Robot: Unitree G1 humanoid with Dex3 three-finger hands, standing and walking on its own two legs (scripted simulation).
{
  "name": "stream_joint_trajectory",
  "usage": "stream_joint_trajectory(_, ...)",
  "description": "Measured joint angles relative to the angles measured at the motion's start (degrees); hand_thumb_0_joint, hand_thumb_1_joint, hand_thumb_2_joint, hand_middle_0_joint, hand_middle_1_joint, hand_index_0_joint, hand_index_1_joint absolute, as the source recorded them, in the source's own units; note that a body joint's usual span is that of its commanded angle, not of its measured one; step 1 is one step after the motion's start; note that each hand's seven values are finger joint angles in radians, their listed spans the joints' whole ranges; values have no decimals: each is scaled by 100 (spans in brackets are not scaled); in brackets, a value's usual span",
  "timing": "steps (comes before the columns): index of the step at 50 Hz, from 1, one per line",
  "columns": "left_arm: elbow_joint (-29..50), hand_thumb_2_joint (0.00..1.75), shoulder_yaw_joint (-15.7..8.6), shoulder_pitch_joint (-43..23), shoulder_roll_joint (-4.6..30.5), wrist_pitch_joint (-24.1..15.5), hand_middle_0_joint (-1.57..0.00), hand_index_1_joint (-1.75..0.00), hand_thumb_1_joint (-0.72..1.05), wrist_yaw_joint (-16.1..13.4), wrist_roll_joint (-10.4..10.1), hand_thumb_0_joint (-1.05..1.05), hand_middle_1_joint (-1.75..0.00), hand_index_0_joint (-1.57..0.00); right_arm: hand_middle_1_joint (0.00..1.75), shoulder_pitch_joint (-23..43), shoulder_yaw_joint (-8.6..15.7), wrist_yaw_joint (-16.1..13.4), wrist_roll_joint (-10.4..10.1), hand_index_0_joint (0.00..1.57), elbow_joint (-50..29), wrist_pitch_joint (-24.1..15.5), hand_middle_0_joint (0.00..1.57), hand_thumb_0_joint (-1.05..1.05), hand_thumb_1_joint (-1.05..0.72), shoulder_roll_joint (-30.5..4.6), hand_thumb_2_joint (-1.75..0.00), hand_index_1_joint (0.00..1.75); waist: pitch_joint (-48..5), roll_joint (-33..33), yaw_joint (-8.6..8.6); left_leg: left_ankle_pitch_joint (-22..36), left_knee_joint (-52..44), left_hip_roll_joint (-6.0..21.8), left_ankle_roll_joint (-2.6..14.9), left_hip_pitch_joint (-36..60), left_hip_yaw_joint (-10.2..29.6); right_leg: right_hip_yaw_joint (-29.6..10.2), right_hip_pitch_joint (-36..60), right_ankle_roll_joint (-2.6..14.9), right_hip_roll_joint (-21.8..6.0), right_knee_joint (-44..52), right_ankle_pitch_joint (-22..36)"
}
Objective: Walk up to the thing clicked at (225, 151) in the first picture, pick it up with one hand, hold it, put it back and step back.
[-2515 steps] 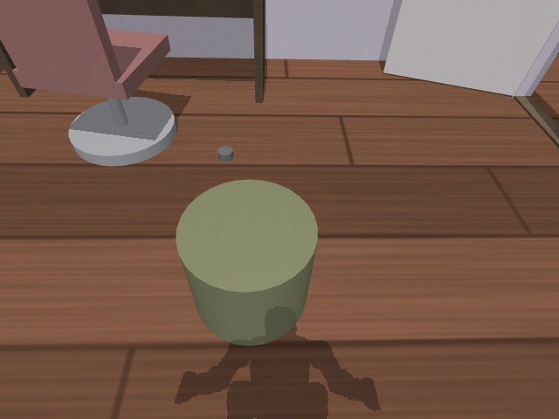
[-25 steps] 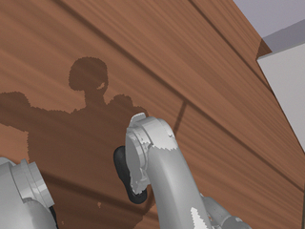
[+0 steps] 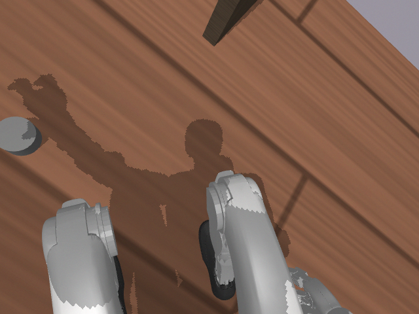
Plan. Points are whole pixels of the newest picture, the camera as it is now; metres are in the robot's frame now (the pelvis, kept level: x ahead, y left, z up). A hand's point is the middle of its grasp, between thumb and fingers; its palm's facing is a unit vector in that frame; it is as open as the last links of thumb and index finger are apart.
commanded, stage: withdraw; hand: left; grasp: from above
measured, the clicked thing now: (19, 136) +0.48 +0.32 -0.31
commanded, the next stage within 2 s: home in 0.36 s
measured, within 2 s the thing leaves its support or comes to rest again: neither
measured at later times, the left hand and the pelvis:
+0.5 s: hand out of the picture +0.47 +0.33 -0.18, palm faces -0.45 -0.07 -0.89, open 13.8 cm; pelvis -0.01 +0.00 -0.01, yaw +0 degrees
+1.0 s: hand out of the picture +0.37 +0.31 -0.02, palm faces -0.28 -0.59 -0.76, open 8.6 cm; pelvis +0.00 +0.00 +0.10, yaw +5 degrees
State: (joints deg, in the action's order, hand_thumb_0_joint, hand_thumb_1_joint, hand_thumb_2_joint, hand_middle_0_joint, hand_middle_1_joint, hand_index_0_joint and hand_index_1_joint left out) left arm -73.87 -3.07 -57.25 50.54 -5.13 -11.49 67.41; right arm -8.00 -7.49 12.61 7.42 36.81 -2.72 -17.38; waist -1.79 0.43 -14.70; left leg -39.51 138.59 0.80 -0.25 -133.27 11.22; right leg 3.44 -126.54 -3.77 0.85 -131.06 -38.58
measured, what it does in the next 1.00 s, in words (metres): rises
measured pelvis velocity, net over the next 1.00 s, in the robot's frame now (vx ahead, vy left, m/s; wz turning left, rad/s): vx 0.00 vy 0.00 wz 0.08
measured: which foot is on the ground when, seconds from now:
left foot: down 0.00-1.00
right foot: down 0.00-1.00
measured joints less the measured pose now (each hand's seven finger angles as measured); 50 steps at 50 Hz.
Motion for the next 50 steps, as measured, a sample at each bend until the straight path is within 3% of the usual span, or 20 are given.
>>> stream_joint_trajectory(6, 41, 102, 176, -195, -18, -242, -9, -104, -52, 694, -127, 0, -103, -8, 30, 7, 54, -342, -129, 20, -200, 288, 21, 0, -91, -67, -90, 30, 12, 41, 57, 166, -370, -4, 8, 240, -105, -48, 203, 27, -51, 290, 120)
stream_joint_trajectory(11, -31, 102, 189, -280, 74, -685, -10, -104, -51, 814, -19, 0, -103, -9, 30, -56, -15, -573, -123, 20, -233, 430, 21, 0, -91, -166, -90, 30, 90, -48, 16, 266, -447, -10, -3, 247, -101, -38, 205, 48, -52, 359, 216)
stream_joint_trajectory(15, -277, 101, 170, -298, 135, -987, -12, -103, -49, 546, 154, 0, -101, -11, 30, -107, -109, -653, -57, 20, -175, 512, 21, 0, -91, -213, -90, 30, 172, -135, -53, 312, -358, -21, -3, 158, -83, -34, 128, 48, -40, 281, 261)
stream_joint_trajectory(22, -824, 100, -28, -309, 214, -1279, -12, -101, -48, -236, 612, 0, -101, -12, 30, -167, -260, -648, 125, 20, -52, 478, 21, 0, -90, -164, -90, 30, 379, -261, -193, 367, -27, -59, -2, -116, -17, -11, -105, 83, -5, -14, 298)
stream_joint_trajectory(26, -923, 99, -247, -348, 252, -1217, -13, -100, -48, -657, 841, 0, -100, -13, 30, -231, -271, -596, 212, 20, 1, 337, 21, 0, -90, -55, -89, 30, 448, -310, -254, 367, 153, -73, -2, -269, 2, -20, -248, 72, 18, -184, 297)
stream_joint_trajectory(29, -741, 98, -400, -272, 192, -999, -16, -95, -42, -827, 793, 0, -95, -16, 30, -307, -215, -543, 219, 20, 38, 229, 21, 0, -90, 50, -89, 30, 382, -280, -264, 344, 217, -76, -1, -363, -11, -42, -345, 57, 22, -255, 272)
stream_joint_trajectory(32, -496, 97, -467, -156, 19, -702, -19, -88, -34, -806, 518, 0, -87, -18, 30, -371, -115, -480, 158, 20, 98, 165, 21, 0, -90, 160, -89, 30, 212, -188, -216, 293, 175, -67, 2, -390, -51, -74, -389, 47, 11, -236, 219)
stream_joint_trajectory(35, -86, 95, -505, 104, -229, -379, -21, -79, -22, -549, 39, 0, -78, -20, 30, -408, 37, -413, 50, 20, 131, 152, 21, 0, -89, 260, -89, 30, 29, -53, -109, 219, 20, -48, 9, -281, -107, -107, -303, 11, -15, -107, 149)
stream_joint_trajectory(44, 2255, 90, -379, 1812, -1187, 427, -22, -54, 28, 802, -2098, 0, -53, -21, 30, -399, 510, -451, -467, 20, -1, 455, 21, 0, -90, 285, -89, 30, -629, 225, 490, 34, -1048, 62, 21, 733, -361, -215, 561, -40, -106, 831, 5)
stream_joint_trajectory(50, 3666, 89, -259, 2995, -1692, 772, -22, -40, 62, 1282, -3338, 0, -39, -21, 30, -144, 739, -639, -656, 20, -227, 490, 21, 0, -90, 135, -89, 30, -826, 195, 821, 104, -1862, 102, -11, 1598, -451, -212, 1359, 11, -149, 1583, 82)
